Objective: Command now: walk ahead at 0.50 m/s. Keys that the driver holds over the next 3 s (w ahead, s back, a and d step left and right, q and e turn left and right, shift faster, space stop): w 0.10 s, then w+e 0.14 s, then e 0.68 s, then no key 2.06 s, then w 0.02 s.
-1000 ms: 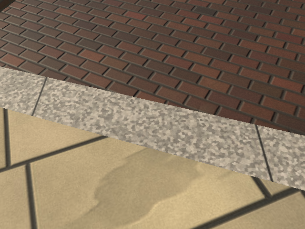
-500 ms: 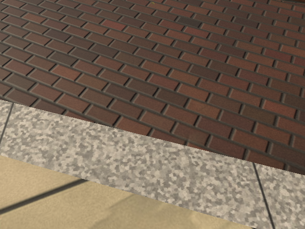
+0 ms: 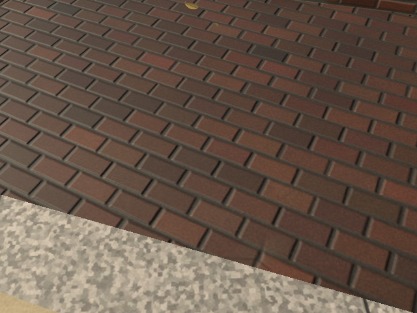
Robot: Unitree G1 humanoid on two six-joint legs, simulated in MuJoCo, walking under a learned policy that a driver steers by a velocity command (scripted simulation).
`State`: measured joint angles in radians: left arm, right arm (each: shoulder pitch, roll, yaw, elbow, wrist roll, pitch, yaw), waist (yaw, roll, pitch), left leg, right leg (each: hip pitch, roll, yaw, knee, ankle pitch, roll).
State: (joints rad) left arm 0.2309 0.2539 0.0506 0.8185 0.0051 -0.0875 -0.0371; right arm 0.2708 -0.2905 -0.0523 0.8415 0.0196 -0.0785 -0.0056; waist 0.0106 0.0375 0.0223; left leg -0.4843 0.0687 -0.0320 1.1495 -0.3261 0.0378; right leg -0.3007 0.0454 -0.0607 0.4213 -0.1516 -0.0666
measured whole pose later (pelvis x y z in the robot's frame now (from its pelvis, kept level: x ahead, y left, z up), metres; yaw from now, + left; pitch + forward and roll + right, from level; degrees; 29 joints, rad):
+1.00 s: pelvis +0.27 +0.00 +0.00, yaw -26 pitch +2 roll +3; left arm 0.22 0.28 0.07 0.63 0.00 0.03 0.03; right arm 0.04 -0.32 -0.10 0.83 0.00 0.02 -0.03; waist 0.01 0.04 0.06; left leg -0.56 0.00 -0.02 1.11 -0.38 -0.05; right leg -0.32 0.03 0.05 0.47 -0.17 -0.05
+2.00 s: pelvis +0.32 +0.03 +0.00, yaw -30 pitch -2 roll +0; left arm 0.23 0.22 0.05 0.89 0.01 0.02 0.04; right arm 0.20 -0.24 0.00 1.00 0.00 -0.01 -0.02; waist -0.01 0.00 0.04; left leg -0.16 -0.01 -0.01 0.48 -0.29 0.01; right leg -0.22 0.04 0.11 0.47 -0.22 0.01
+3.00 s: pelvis +0.33 +0.04 +0.00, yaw -30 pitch -1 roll +0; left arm 0.26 0.19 0.00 1.12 0.00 0.02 0.05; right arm 0.36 -0.18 0.01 1.07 0.00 0.00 -0.03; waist -0.01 0.00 0.04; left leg -0.15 -0.04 0.00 0.45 -0.28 0.03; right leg -0.21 0.01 0.11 0.45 -0.22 0.04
